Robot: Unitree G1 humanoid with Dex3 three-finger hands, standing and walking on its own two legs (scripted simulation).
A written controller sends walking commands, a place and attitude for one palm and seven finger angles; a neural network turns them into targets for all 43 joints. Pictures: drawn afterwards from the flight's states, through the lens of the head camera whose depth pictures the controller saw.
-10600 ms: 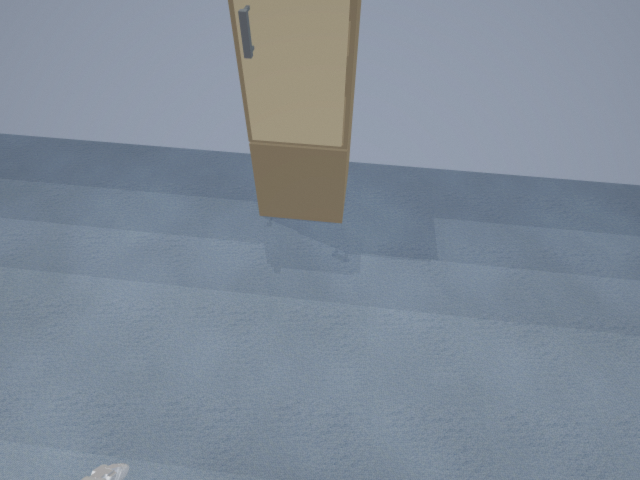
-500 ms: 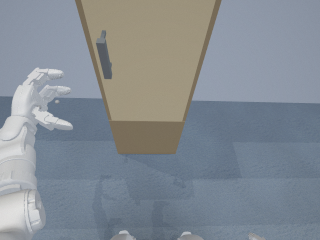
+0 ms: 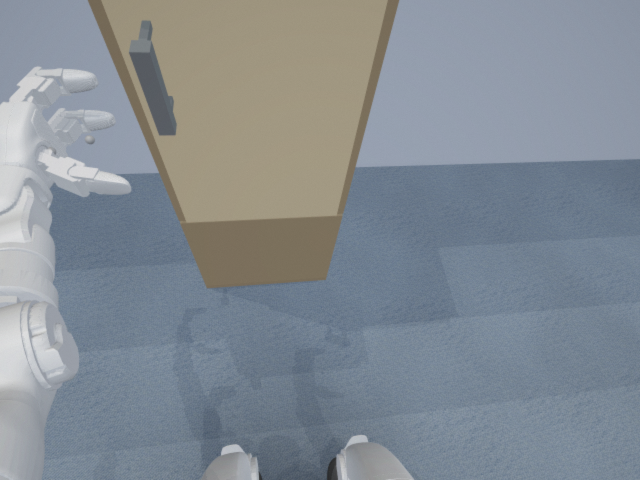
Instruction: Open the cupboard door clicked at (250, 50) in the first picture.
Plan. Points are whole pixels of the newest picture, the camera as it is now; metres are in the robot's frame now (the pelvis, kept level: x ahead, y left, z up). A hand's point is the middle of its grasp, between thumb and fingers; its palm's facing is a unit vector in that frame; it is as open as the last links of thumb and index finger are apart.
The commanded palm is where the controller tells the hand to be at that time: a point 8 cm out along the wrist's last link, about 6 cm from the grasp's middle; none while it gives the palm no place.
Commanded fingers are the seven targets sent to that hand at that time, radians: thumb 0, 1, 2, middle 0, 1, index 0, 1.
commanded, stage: move the hooked fingers beside the handle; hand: left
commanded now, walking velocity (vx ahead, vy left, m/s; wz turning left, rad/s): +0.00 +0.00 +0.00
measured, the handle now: (157, 81) +0.61 +0.17 +0.10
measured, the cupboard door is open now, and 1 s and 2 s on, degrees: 0 0 0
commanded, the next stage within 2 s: slide the fingers in behind the handle in 1.04 s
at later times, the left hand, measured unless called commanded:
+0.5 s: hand (105, 111) +0.56 +0.22 +0.09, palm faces +0.01 -1.00 +0.01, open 14.0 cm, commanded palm +0.53 +0.27 +0.10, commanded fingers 0.00 -0.50 0.30 -0.30 -1.20 -0.30 -1.20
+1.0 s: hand (111, 121) +0.54 +0.21 +0.09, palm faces +0.00 -1.00 +0.00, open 14.0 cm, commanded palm +0.53 +0.26 +0.09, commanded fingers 0.00 -0.50 0.30 -0.30 -1.20 -0.30 -1.20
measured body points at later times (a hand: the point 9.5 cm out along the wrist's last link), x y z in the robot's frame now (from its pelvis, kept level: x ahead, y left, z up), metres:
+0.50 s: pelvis +0.01 +0.00 -0.01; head +0.16 +0.03 +0.42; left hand +0.55 +0.28 +0.10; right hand -0.05 -0.25 -0.10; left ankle +0.01 +0.10 -0.69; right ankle +0.01 -0.13 -0.69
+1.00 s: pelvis +0.01 +0.01 -0.01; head +0.14 +0.04 +0.42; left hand +0.53 +0.27 +0.09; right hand +0.01 -0.26 -0.11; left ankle +0.01 +0.10 -0.69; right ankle +0.01 -0.13 -0.69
